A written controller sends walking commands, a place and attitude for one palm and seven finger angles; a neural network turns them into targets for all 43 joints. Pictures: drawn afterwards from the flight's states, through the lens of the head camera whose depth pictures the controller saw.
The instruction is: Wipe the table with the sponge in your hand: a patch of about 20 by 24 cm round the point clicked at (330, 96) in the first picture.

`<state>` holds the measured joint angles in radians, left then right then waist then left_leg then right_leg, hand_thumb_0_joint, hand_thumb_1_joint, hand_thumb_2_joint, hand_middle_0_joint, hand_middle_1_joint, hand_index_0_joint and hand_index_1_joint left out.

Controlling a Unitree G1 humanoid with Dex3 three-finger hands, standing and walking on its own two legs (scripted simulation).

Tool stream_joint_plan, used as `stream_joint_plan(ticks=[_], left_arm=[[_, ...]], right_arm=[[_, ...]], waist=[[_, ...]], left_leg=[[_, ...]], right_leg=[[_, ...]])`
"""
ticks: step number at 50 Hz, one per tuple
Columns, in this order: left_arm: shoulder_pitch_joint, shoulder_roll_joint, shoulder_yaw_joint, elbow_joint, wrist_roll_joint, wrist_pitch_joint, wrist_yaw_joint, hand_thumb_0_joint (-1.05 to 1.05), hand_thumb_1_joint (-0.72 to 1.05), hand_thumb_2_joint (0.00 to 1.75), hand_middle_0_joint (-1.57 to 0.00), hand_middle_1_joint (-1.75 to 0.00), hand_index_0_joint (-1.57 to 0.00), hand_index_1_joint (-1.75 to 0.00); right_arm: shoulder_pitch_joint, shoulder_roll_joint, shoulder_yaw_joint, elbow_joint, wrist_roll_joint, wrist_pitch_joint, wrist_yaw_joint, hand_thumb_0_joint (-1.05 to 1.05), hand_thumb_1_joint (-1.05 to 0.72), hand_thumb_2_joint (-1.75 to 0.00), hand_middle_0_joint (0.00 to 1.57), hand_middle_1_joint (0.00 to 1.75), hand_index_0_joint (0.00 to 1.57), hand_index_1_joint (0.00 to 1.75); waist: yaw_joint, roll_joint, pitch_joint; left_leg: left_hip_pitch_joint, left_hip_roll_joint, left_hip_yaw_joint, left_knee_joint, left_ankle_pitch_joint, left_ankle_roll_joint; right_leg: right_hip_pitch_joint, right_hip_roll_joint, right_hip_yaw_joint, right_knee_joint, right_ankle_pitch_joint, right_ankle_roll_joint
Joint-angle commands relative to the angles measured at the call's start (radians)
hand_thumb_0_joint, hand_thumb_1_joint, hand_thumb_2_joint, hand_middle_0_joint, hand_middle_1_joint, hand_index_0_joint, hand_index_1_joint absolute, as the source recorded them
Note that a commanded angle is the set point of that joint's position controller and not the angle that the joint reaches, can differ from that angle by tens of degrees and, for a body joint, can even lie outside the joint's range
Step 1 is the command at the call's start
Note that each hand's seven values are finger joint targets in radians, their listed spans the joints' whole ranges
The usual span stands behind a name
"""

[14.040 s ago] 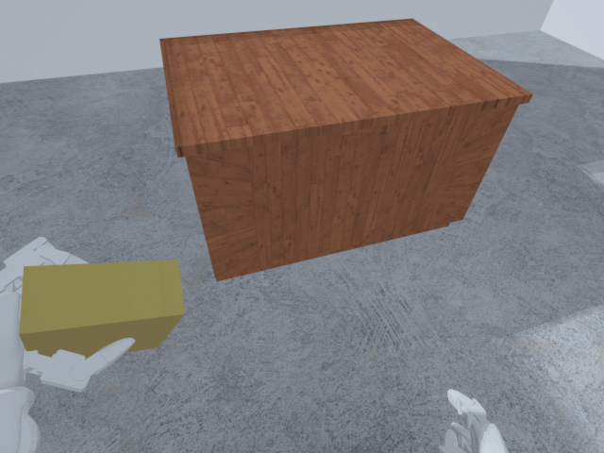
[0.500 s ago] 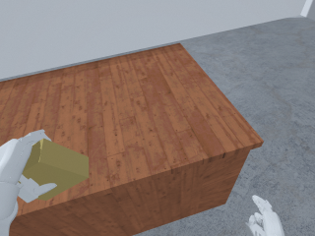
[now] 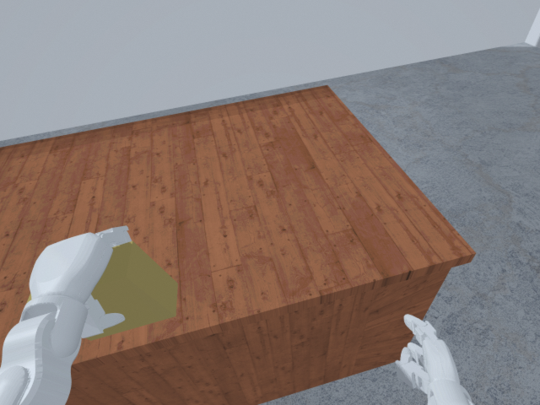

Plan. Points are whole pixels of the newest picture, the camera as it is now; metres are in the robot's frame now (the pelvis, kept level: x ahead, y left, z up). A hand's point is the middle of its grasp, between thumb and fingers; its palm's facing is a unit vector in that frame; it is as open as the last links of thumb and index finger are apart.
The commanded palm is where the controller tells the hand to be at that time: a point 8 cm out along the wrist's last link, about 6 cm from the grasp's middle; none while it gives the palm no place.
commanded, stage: turn the palm down, sponge in hand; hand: left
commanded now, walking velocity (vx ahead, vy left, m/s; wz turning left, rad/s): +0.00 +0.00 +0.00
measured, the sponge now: (119, 300) +0.22 +0.27 +0.06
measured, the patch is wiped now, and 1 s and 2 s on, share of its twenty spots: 0.00 0.00 0.00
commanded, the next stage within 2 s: move the sponge above the wiping area in 0.66 s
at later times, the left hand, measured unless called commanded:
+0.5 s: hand (85, 270) +0.22 +0.29 +0.12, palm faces +0.07 -0.05 -1.00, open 9.6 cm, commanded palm +0.19 +0.29 +0.18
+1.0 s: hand (77, 278) +0.22 +0.31 +0.12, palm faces +0.03 -0.05 -1.00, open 9.6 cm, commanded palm +0.19 +0.29 +0.17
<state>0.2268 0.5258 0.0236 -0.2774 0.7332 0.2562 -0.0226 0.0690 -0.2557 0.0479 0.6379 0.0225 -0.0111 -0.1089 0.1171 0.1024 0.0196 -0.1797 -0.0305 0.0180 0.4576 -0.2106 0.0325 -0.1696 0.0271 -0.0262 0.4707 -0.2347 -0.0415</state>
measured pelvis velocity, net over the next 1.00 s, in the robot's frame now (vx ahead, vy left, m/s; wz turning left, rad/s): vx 0.00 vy -0.02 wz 0.00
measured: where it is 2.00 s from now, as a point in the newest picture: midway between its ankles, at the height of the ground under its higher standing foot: outside the picture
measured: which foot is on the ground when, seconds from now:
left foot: down 0.00-1.00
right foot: down 0.00-1.00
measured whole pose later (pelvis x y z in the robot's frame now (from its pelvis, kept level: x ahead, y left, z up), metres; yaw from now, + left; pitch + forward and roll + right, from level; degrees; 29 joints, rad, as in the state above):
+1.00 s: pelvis +0.00 -0.02 +0.00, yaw +0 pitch -5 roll +1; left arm 0.14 0.56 0.07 -0.09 0.85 0.33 -0.03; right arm 0.04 -0.28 0.03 0.70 0.03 0.03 -0.06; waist 0.12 0.12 0.02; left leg -0.13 -0.01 0.00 0.40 -0.19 0.00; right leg -0.12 0.06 -0.03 0.42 -0.21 -0.07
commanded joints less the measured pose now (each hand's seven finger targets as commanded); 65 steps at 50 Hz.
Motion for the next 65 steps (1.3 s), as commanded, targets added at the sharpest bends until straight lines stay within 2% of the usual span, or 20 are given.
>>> stream_joint_plan(ticks=[1,3,4,9,14,18,19,23,24,29,33,34,38,39,43,46,51,58,63,65], left_arm=[[-0.248,0.268,0.223,-0.171,0.087,-0.002,0.087,0.00,0.10,1.30,-1.20,-1.60,-1.20,-1.60],[-0.266,0.283,0.237,-0.149,0.104,0.037,0.093,0.00,0.10,1.30,-1.20,-1.60,-1.20,-1.60],[-0.279,0.218,0.173,-0.138,0.101,0.054,0.089,0.00,0.10,1.30,-1.20,-1.60,-1.20,-1.60],[-0.310,0.147,0.044,-0.100,0.134,0.128,0.023,0.00,0.10,1.30,-1.20,-1.60,-1.20,-1.60],[-0.356,0.195,0.051,-0.157,0.197,0.096,-0.017,0.00,0.10,1.30,-1.20,-1.60,-1.20,-1.60],[-0.324,0.318,0.197,-0.181,0.199,0.036,0.006,0.00,0.10,1.30,-1.20,-1.60,-1.20,-1.60],[-0.333,0.252,0.151,-0.174,0.197,0.027,0.012,0.00,0.10,1.30,-1.20,-1.60,-1.20,-1.60],[-0.305,0.273,0.197,-0.121,0.178,0.044,0.039,0.00,0.10,1.30,-1.20,-1.60,-1.20,-1.60],[-0.302,0.204,0.142,-0.101,0.161,0.055,0.039,0.00,0.10,1.30,-1.20,-1.60,-1.20,-1.60],[-0.309,0.145,0.045,-0.097,0.155,0.101,0.005,0.00,0.10,1.30,-1.20,-1.60,-1.20,-1.60],[-0.335,0.241,0.104,-0.160,0.177,0.079,-0.012,0.00,0.10,1.30,-1.20,-1.60,-1.20,-1.60],[-0.330,0.217,0.089,-0.158,0.179,0.065,-0.008,0.00,0.10,1.30,-1.20,-1.60,-1.20,-1.60],[-0.306,0.326,0.217,-0.172,0.189,0.015,0.030,0.00,0.10,1.30,-1.20,-1.60,-1.20,-1.60],[-0.284,0.275,0.195,-0.136,0.175,0.012,0.041,0.00,0.10,1.30,-1.20,-1.60,-1.20,-1.60],[-0.268,0.319,0.252,-0.028,0.153,0.046,0.063,0.00,0.10,1.30,-1.20,-1.60,-1.20,-1.60],[-0.258,0.253,0.174,0.022,0.128,0.072,0.039,0.00,0.10,1.30,-1.20,-1.60,-1.20,-1.60],[-0.287,0.269,0.141,0.035,0.120,0.031,-0.026,0.00,0.10,1.30,-1.20,-1.60,-1.20,-1.60],[-0.345,0.405,0.296,-0.016,0.147,-0.146,0.028,0.00,0.10,1.30,-1.20,-1.60,-1.20,-1.60],[-0.317,0.396,0.342,0.073,0.146,-0.124,0.102,0.00,0.10,1.30,-1.20,-1.60,-1.20,-1.60],[-0.295,0.339,0.296,0.121,0.129,-0.089,0.106,0.00,0.10,1.30,-1.20,-1.60,-1.20,-1.60]], right_arm=[[-0.203,-0.093,-0.033,-0.145,-0.004,-0.041,0.011,0.00,-0.90,-0.90,0.20,0.30,0.20,0.30],[-0.227,-0.097,-0.030,-0.143,0.000,-0.033,0.021,0.00,-0.90,-0.90,0.20,0.30,0.20,0.30],[-0.232,-0.087,-0.025,-0.145,0.004,-0.030,0.026,0.00,-0.90,-0.90,0.20,0.30,0.20,0.30],[-0.257,-0.092,-0.019,-0.147,0.013,-0.015,0.036,0.00,-0.90,-0.90,0.20,0.30,0.20,0.30],[-0.264,-0.085,-0.014,-0.154,0.003,-0.017,0.042,0.00,-0.90,-0.90,0.20,0.30,0.20,0.30],[-0.257,-0.093,-0.022,-0.142,-0.008,-0.016,0.040,0.00,-0.90,-0.90,0.20,0.30,0.20,0.30],[-0.255,-0.074,-0.014,-0.143,-0.006,-0.021,0.043,0.00,-0.90,-0.90,0.20,0.30,0.20,0.30],[-0.261,-0.089,-0.026,-0.123,-0.002,-0.014,0.052,0.00,-0.90,-0.90,0.20,0.30,0.20,0.30],[-0.256,-0.082,-0.024,-0.125,0.002,-0.015,0.056,0.00,-0.90,-0.90,0.20,0.30,0.20,0.30],[-0.268,-0.089,-0.026,-0.133,0.011,-0.015,0.053,0.00,-0.90,-0.90,0.20,0.30,0.20,0.30],[-0.280,-0.096,-0.027,-0.146,0.005,-0.022,0.043,0.00,-0.90,-0.90,0.20,0.30,0.20,0.30],[-0.268,-0.084,-0.024,-0.148,0.002,-0.028,0.041,0.00,-0.90,-0.90,0.20,0.30,0.20,0.30],[-0.262,-0.094,-0.034,-0.133,-0.008,-0.033,0.038,0.00,-0.90,-0.90,0.20,0.30,0.20,0.30],[-0.253,-0.081,-0.032,-0.131,-0.006,-0.033,0.039,0.00,-0.90,-0.90,0.20,0.30,0.20,0.30],[-0.251,-0.106,-0.043,-0.107,0.005,-0.017,0.043,0.00,-0.90,-0.90,0.20,0.30,0.20,0.30],[-0.246,-0.114,-0.046,-0.110,0.013,-0.010,0.039,0.00,-0.90,-0.90,0.20,0.30,0.20,0.30],[-0.235,-0.117,-0.044,-0.120,0.015,-0.029,0.018,0.00,-0.90,-0.90,0.20,0.30,0.20,0.30],[-0.203,-0.108,-0.058,-0.107,-0.002,-0.071,-0.007,0.00,-0.90,-0.90,0.20,0.30,0.20,0.30],[-0.192,-0.117,-0.076,-0.087,0.006,-0.058,0.010,0.00,-0.90,-0.90,0.20,0.30,0.20,0.30],[-0.186,-0.118,-0.079,-0.080,0.012,-0.050,0.016,0.00,-0.90,-0.90,0.20,0.30,0.20,0.30]], waist=[[0.017,0.021,-0.163],[0.028,0.041,-0.162],[0.017,0.019,-0.155],[-0.002,-0.003,-0.134],[0.005,-0.023,-0.200],[0.033,-0.025,-0.207],[0.028,-0.032,-0.207],[0.034,0.008,-0.148],[0.025,-0.018,-0.145],[0.001,-0.019,-0.147],[0.011,-0.024,-0.184],[0.011,-0.045,-0.205],[0.038,-0.024,-0.194],[0.034,-0.048,-0.184],[0.030,-0.039,-0.116],[0.010,-0.044,-0.109],[-0.015,-0.073,-0.122],[0.013,-0.034,-0.165],[0.026,0.014,-0.162],[0.016,-0.023,-0.161]], left_leg=[[0.058,0.024,-0.083,-0.101,0.140,-0.002],[0.052,0.023,-0.093,-0.114,0.132,-0.007],[0.051,0.023,-0.085,-0.112,0.139,-0.007],[0.049,0.024,-0.093,-0.139,0.104,-0.002],[0.083,0.025,-0.105,-0.135,0.146,0.013],[0.097,0.027,-0.123,-0.138,0.175,0.018],[0.099,0.025,-0.114,-0.130,0.203,0.015],[0.090,0.018,-0.114,-0.128,0.199,0.005],[0.083,0.017,-0.097,-0.120,0.199,0.005],[0.082,0.009,-0.084,-0.119,0.159,0.010],[0.097,0.003,-0.089,-0.116,0.148,0.020],[0.101,0.002,-0.077,-0.105,0.168,0.024],[0.113,-0.003,-0.094,-0.098,0.189,0.021],[0.102,-0.004,-0.078,-0.087,0.205,0.021],[0.072,-0.008,-0.076,-0.085,0.174,0.007],[0.058,-0.010,-0.060,-0.084,0.157,0.012],[0.067,-0.018,-0.053,-0.061,0.125,0.027],[0.109,-0.024,-0.069,-0.038,0.151,0.027],[0.062,-0.020,-0.074,-0.047,0.170,0.009],[0.043,-0.013,-0.058,-0.044,0.169,0.010]], right_leg=[[0.033,-0.001,0.060,-0.094,0.062,-0.026],[0.047,0.008,0.078,-0.095,0.063,-0.035],[0.043,-0.001,0.054,-0.096,0.065,-0.029],[0.045,-0.003,0.053,-0.103,0.058,-0.027],[0.078,0.000,0.057,-0.093,0.080,-0.027],[0.106,0.019,0.101,-0.104,0.105,-0.037],[0.098,0.006,0.066,-0.097,0.113,-0.032],[0.070,0.012,0.110,-0.130,0.108,-0.047],[0.066,-0.002,0.078,-0.129,0.107,-0.039],[0.055,-0.008,0.086,-0.135,0.087,-0.033],[0.081,-0.001,0.133,-0.138,0.076,-0.037],[0.091,-0.011,0.103,-0.130,0.080,-0.029],[0.094,0.002,0.158,-0.146,0.099,-0.045],[0.099,-0.012,0.135,-0.141,0.119,-0.040],[0.058,-0.009,0.187,-0.167,0.090,-0.046],[0.057,-0.021,0.147,-0.161,0.094,-0.029],[0.044,-0.031,0.147,-0.167,0.069,-0.012],[0.027,-0.016,0.182,-0.170,0.067,-0.031],[0.042,-0.015,0.177,-0.142,0.113,-0.046],[0.041,-0.024,0.147,-0.131,0.129,-0.034]])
